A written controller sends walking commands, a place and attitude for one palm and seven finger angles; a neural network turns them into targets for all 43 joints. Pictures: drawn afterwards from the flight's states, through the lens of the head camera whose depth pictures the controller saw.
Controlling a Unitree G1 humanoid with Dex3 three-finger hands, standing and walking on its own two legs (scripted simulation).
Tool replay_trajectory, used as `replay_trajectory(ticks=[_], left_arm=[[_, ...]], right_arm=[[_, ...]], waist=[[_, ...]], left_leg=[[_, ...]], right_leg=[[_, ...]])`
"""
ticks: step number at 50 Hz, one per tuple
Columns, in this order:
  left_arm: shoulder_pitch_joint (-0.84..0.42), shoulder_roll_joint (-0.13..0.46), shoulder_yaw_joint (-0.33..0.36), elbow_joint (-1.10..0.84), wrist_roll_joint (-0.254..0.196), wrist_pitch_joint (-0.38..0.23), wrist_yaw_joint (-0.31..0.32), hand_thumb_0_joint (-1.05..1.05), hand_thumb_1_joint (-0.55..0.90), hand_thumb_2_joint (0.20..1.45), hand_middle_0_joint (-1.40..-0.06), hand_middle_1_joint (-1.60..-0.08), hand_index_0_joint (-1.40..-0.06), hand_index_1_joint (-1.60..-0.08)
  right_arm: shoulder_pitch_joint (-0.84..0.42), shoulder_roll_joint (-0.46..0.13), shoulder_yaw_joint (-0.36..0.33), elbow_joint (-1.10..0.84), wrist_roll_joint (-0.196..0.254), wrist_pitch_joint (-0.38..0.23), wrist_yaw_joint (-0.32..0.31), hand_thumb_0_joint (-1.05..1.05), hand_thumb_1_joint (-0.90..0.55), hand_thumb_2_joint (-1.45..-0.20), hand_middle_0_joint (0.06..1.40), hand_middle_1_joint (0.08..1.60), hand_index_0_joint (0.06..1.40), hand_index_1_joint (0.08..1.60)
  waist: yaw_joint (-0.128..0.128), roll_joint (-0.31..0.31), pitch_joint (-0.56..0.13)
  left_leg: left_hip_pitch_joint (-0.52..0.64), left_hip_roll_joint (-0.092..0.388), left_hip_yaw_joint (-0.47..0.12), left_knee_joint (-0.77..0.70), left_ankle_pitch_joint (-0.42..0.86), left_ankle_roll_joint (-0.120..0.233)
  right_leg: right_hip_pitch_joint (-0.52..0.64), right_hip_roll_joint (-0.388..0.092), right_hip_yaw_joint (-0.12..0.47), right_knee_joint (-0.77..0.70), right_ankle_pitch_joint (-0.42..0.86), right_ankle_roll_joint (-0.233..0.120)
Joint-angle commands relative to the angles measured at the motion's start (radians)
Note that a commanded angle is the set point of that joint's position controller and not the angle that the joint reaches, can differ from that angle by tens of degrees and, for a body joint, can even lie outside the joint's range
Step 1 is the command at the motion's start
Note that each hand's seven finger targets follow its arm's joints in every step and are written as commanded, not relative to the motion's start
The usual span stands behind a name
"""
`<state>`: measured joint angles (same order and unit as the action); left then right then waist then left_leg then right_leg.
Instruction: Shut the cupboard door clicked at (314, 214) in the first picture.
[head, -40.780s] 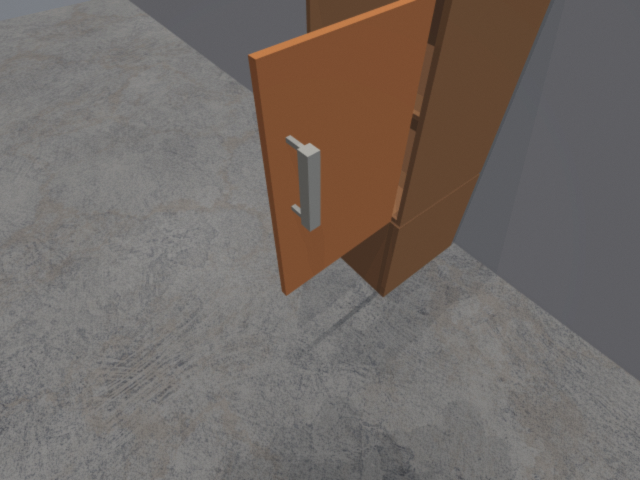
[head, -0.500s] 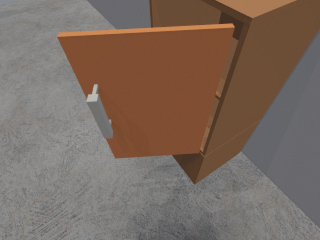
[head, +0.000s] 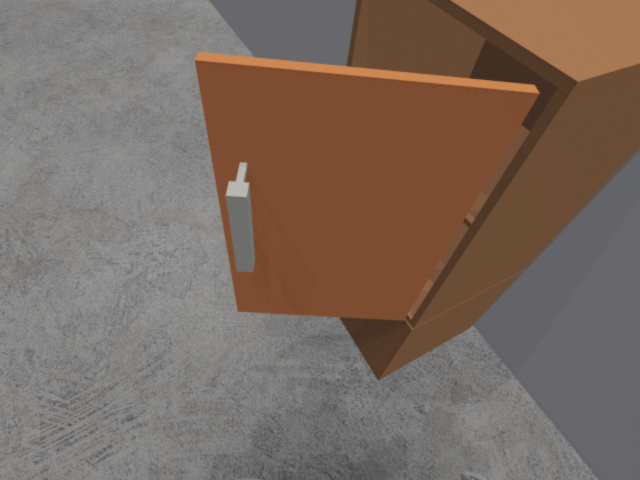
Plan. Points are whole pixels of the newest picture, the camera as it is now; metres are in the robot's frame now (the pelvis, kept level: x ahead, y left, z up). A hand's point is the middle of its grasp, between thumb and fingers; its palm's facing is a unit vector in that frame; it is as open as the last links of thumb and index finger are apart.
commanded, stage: come to a stop and stand still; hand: left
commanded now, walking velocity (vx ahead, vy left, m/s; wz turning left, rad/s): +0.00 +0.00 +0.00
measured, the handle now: (244, 220) +0.45 +0.16 +0.02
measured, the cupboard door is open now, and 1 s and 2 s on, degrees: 60 60 60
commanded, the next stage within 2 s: look again from close up in 0.76 s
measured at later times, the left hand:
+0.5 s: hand out of the picture -0.03 +0.11 -0.18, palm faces +0.00 -0.99 -0.14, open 7.4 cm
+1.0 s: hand out of the picture -0.02 +0.13 -0.19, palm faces +0.03 -0.99 -0.17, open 7.4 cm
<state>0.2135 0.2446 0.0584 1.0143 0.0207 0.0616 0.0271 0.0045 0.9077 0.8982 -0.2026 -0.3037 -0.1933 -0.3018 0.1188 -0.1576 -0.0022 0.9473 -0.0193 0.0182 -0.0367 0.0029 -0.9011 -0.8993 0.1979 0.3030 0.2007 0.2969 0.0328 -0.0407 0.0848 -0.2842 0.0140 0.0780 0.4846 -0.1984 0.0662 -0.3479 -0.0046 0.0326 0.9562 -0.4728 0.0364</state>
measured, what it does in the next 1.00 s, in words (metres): steps on the spot: right foot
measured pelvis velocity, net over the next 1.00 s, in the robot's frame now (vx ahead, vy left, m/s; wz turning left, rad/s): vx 0.00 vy -0.03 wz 0.02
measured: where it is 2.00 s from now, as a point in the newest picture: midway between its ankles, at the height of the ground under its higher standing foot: outside the picture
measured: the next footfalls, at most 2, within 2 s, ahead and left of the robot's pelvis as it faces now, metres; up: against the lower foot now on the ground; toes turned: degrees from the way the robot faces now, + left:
right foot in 0.16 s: +0.01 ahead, -0.15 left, +0.00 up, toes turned +1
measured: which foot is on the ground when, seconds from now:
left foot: down 0.00-1.00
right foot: up 0.00-0.14, down 0.16-1.00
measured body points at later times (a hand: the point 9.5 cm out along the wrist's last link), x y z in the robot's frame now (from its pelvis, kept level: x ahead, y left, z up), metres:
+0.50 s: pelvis -0.03 -0.04 +0.00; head -0.02 -0.03 +0.45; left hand -0.03 +0.16 -0.17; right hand -0.09 -0.27 -0.15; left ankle +0.04 +0.08 -0.74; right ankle -0.07 -0.17 -0.74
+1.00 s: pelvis +0.00 -0.03 -0.01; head +0.02 -0.03 +0.44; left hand -0.02 +0.18 -0.17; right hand +0.02 -0.26 -0.16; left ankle +0.04 +0.08 -0.74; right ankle -0.07 -0.17 -0.74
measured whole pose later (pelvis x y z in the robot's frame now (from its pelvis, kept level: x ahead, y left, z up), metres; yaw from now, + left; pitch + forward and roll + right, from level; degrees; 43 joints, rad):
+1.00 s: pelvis +0.00 -0.03 -0.01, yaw +1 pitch -1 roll -1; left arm 0.33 0.12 -0.01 1.09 0.03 -0.03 0.05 0.00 0.90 0.90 -0.20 -0.30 -0.20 -0.30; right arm 0.27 -0.17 -0.01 1.06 -0.02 -0.01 -0.02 0.02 -0.93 -0.90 0.20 0.30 0.20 0.30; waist -0.01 0.02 0.04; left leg -0.34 0.04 0.05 0.59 -0.24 0.02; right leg -0.11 0.00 -0.01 0.49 -0.37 0.02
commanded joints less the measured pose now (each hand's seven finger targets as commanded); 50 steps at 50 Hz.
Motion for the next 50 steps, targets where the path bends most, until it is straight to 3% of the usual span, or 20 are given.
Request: replay_trajectory(ticks=[1, 2, 4, 6, 7, 8, 9, 10, 11, 13, 16, 22, 33, 42, 43, 44, 45, 46, 47, 50], left_arm=[[0.025, 0.02, -0.015, -0.046, 0.0, -0.018, -0.007, 0.0, 0.9, 0.9, -0.2, -0.3, -0.2, -0.3], [0.034, 0.017, -0.016, -0.036, -0.003, -0.017, -0.007, 0.0, 0.9, 0.9, -0.2, -0.3, -0.2, -0.3], [0.098, 0.01, -0.019, -0.005, -0.004, -0.022, -0.005, 0.0, 0.9, 0.9, -0.2, -0.3, -0.2, -0.3], [0.129, 0.03, -0.02, 0.019, 0.0, -0.034, 0.001, 0.0, 0.9, 0.9, -0.2, -0.3, -0.2, -0.3], [0.126, 0.047, -0.02, 0.019, 0.002, -0.042, 0.004, 0.0, 0.9, 0.9, -0.2, -0.3, -0.2, -0.3], [0.112, 0.068, -0.022, 0.016, 0.001, -0.045, 0.003, 0.0, 0.9, 0.9, -0.2, -0.3, -0.2, -0.3], [0.105, 0.082, -0.022, 0.015, 0.001, -0.044, 0.001, 0.0, 0.9, 0.9, -0.2, -0.3, -0.2, -0.3], [0.079, 0.071, -0.025, 0.026, -0.002, -0.059, 0.001, 0.0, 0.9, 0.9, -0.2, -0.3, -0.2, -0.3], [0.061, 0.058, -0.03, 0.027, -0.004, -0.064, 0.002, 0.0, 0.9, 0.9, -0.2, -0.3, -0.2, -0.3], [0.052, 0.035, -0.037, 0.032, -0.006, -0.063, 0.004, 0.0, 0.9, 0.9, -0.2, -0.3, -0.2, -0.3], [0.092, 0.02, -0.039, 0.054, -0.008, -0.056, 0.008, 0.0, 0.9, 0.9, -0.2, -0.3, -0.2, -0.3], [0.129, -0.003, -0.037, 0.079, -0.01, -0.051, 0.009, 0.0, 0.9, 0.9, -0.2, -0.3, -0.2, -0.3], [0.174, -0.044, -0.042, 0.104, -0.014, -0.062, 0.015, 0.0, 0.9, 0.9, -0.2, -0.3, -0.2, -0.3], [0.191, -0.056, -0.043, 0.107, -0.009, -0.062, 0.019, 0.0, 0.9, 0.9, -0.2, -0.3, -0.2, -0.3], [0.255, -0.018, -0.049, 0.108, 0.012, -0.102, 0.047, 0.0, 0.9, 0.9, -0.2, -0.3, -0.2, -0.3], [0.18, 0.021, -0.046, 0.052, 0.003, -0.111, 0.041, 0.0, 0.9, 0.9, -0.2, -0.3, -0.2, -0.3], [0.136, 0.009, -0.048, 0.034, 0.001, -0.112, 0.036, 0.0, 0.9, 0.9, -0.2, -0.3, -0.2, -0.3], [0.151, -0.004, -0.045, 0.027, 0.007, -0.117, 0.034, 0.0, 0.9, 0.9, -0.2, -0.3, -0.2, -0.3], [0.168, -0.005, -0.045, 0.025, 0.002, -0.116, 0.033, 0.0, 0.9, 0.9, -0.2, -0.3, -0.2, -0.3], [0.186, -0.02, -0.049, 0.024, -0.002, -0.102, 0.032, 0.0, 0.9, 0.9, -0.2, -0.3, -0.2, -0.3]], right_arm=[[0.102, -0.191, -0.059, 0.009, -0.001, -0.01, -0.005, 0.0, -0.9, -0.9, 0.2, 0.3, 0.2, 0.3], [0.113, -0.197, -0.061, 0.019, 0.0, -0.009, -0.002, 0.0, -0.9, -0.9, 0.2, 0.3, 0.2, 0.3], [0.106, -0.196, -0.065, 0.033, 0.005, -0.009, 0.002, 0.0, -0.9, -0.9, 0.2, 0.3, 0.2, 0.3], [0.104, -0.157, -0.061, 0.046, 0.016, -0.009, 0.008, 0.0, -0.9, -0.9, 0.2, 0.3, 0.2, 0.3], [0.109, -0.131, -0.057, 0.046, 0.018, -0.008, 0.012, 0.0, -0.9, -0.9, 0.2, 0.3, 0.2, 0.3], [0.113, -0.116, -0.05, 0.05, 0.017, -0.006, 0.017, 0.0, -0.9, -0.9, 0.2, 0.3, 0.2, 0.3], [0.124, -0.109, -0.05, 0.055, 0.014, -0.005, 0.022, 0.0, -0.9, -0.9, 0.2, 0.3, 0.2, 0.3], [0.135, -0.098, -0.044, 0.071, 0.01, -0.006, 0.018, 0.0, -0.9, -0.9, 0.2, 0.3, 0.2, 0.3], [0.153, -0.101, -0.044, 0.082, 0.012, -0.006, 0.019, 0.0, -0.9, -0.9, 0.2, 0.3, 0.2, 0.3], [0.194, -0.106, -0.041, 0.121, 0.01, -0.012, 0.018, 0.0, -0.9, -0.9, 0.2, 0.3, 0.2, 0.3], [0.209, -0.098, -0.034, 0.153, 0.012, -0.01, 0.014, 0.0, -0.9, -0.9, 0.2, 0.3, 0.2, 0.3], [0.257, -0.074, -0.028, 0.179, 0.007, -0.006, 0.007, 0.0, -0.9, -0.9, 0.2, 0.3, 0.2, 0.3], [0.281, -0.054, -0.025, 0.193, 0.011, -0.022, -0.005, 0.0, -0.9, -0.9, 0.2, 0.3, 0.2, 0.3], [0.235, -0.059, -0.031, 0.18, 0.014, -0.023, -0.006, 0.0, -0.9, -0.9, 0.2, 0.3, 0.2, 0.3], [0.11, -0.087, -0.023, 0.098, 0.015, -0.047, 0.011, 0.0, -0.9, -0.9, 0.2, 0.3, 0.2, 0.3], [0.179, -0.044, -0.022, 0.08, 0.01, -0.038, 0.021, 0.0, -0.9, -0.9, 0.2, 0.3, 0.2, 0.3], [0.2, -0.054, -0.024, 0.084, 0.006, -0.032, 0.023, 0.0, -0.9, -0.9, 0.2, 0.3, 0.2, 0.3], [0.219, -0.057, -0.021, 0.077, 0.001, -0.043, 0.024, 0.0, -0.9, -0.9, 0.2, 0.3, 0.2, 0.3], [0.224, -0.071, -0.02, 0.067, 0.005, -0.047, 0.022, 0.0, -0.9, -0.9, 0.2, 0.3, 0.2, 0.3], [0.205, -0.108, -0.022, 0.047, 0.008, -0.05, 0.014, 0.0, -0.9, -0.9, 0.2, 0.3, 0.2, 0.3]], waist=[[-0.06, 0.186, -0.107], [-0.062, 0.191, -0.115], [-0.037, 0.163, -0.134], [-0.024, 0.114, -0.082], [-0.034, 0.067, -0.057], [-0.046, 0.046, -0.054], [-0.056, 0.077, -0.08], [-0.064, -0.081, -0.078], [-0.069, -0.156, -0.04], [-0.077, -0.105, -0.013], [-0.057, -0.027, 0.046], [-0.051, 0.031, 0.065], [-0.044, 0.03, 0.012], [-0.043, 0.032, 0.016], [0.002, 0.111, 0.007], [-0.078, 0.107, -0.032], [-0.082, 0.079, -0.019], [-0.071, 0.098, -0.066], [-0.067, 0.087, -0.114], [-0.049, 0.037, -0.089]], left_leg=[[0.144, 0.266, -0.257, -0.201, 0.167, 0.101], [0.132, 0.256, -0.263, -0.213, 0.12, 0.092], [0.102, 0.228, -0.249, -0.206, 0.017, 0.062], [-0.009, 0.158, -0.205, -0.189, -0.101, -0.001], [-0.036, 0.107, -0.168, -0.167, -0.143, -0.039], [0.029, 0.063, -0.126, -0.14, -0.142, -0.065], [0.103, 0.037, -0.106, -0.119, -0.087, -0.074], [0.126, 0.043, -0.087, -0.085, -0.02, -0.072], [0.147, 0.047, -0.083, -0.075, -0.018, -0.069], [0.167, 0.067, -0.095, -0.094, 0.031, -0.064], [0.116, 0.074, -0.103, -0.131, -0.023, -0.063], [0.074, 0.066, -0.102, -0.143, -0.07, -0.067], [0.097, 0.088, -0.108, -0.111, 0.085, -0.058], [0.121, 0.094, -0.114, -0.105, 0.111, -0.05], [0.087, 0.089, -0.084, 0.116, 0.206, -0.066], [0.055, 0.066, -0.087, 0.074, -0.012, -0.06], [0.031, 0.066, -0.091, 0.059, -0.028, -0.054], [0.055, 0.076, -0.096, 0.054, 0.105, -0.05], [0.082, 0.082, -0.109, 0.06, 0.177, -0.038], [0.069, 0.1, -0.13, 0.045, 0.243, -0.018]], right_leg=[[0.023, -0.022, -0.031, -0.233, -0.017, -0.011], [0.064, -0.014, -0.039, -0.285, 0.001, -0.015], [0.155, -0.008, -0.055, -0.432, 0.119, -0.025], [0.256, -0.032, -0.016, -0.614, 0.228, -0.044], [0.229, -0.096, 0.065, -0.645, 0.183, -0.075], [0.13, -0.146, 0.102, -0.672, 0.104, -0.101], [0.08, -0.153, 0.103, -0.667, 0.106, -0.103], [0.061, -0.137, 0.114, -0.683, 0.144, -0.097], [0.015, -0.14, 0.104, -0.711, 0.103, -0.093], [-0.001, -0.12, 0.084, -0.695, 0.106, -0.081], [0.018, -0.097, 0.072, -0.695, 0.07, -0.071], [0.03, -0.092, 0.075, -0.694, 0.036, -0.074], [0.111, -0.087, 0.045, -0.66, 0.217, -0.072], [0.117, -0.083, 0.036, -0.653, 0.268, -0.063], [0.079, -0.131, 0.102, -0.663, 0.578, -0.056], [0.087, -0.147, 0.088, -0.639, 0.374, -0.082], [0.071, -0.104, 0.069, -0.612, 0.217, -0.091], [0.109, -0.095, 0.042, -0.57, 0.362, -0.093], [0.14, -0.08, 0.027, -0.532, 0.394, -0.09], [0.132, -0.06, 0.006, -0.507, 0.334, -0.078]])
